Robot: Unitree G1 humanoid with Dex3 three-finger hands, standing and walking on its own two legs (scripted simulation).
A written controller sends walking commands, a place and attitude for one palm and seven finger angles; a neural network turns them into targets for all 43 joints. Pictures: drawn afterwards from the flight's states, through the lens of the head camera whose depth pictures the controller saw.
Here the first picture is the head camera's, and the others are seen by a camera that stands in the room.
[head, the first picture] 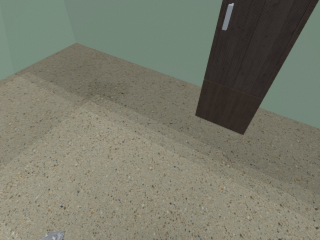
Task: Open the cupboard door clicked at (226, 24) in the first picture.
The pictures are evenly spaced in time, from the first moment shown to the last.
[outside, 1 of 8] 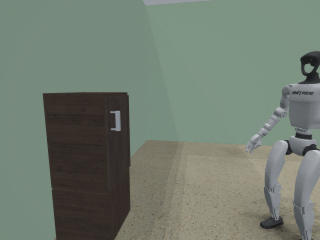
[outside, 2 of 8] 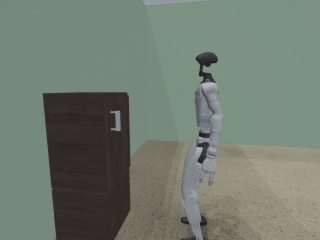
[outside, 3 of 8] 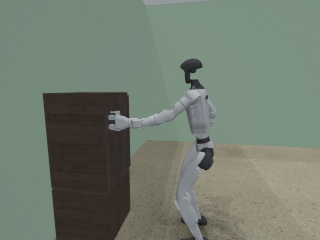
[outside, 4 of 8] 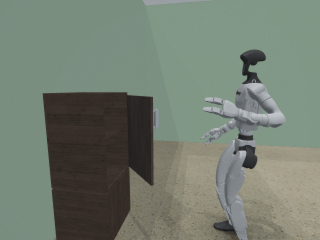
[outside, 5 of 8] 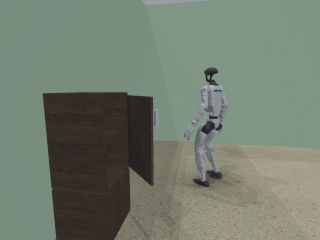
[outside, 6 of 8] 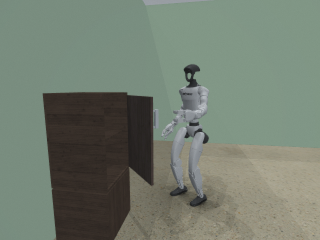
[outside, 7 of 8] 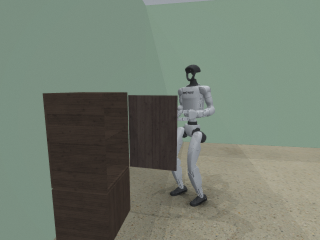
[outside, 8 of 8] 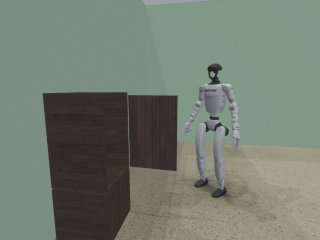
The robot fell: no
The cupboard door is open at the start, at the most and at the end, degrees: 0 88 87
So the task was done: yes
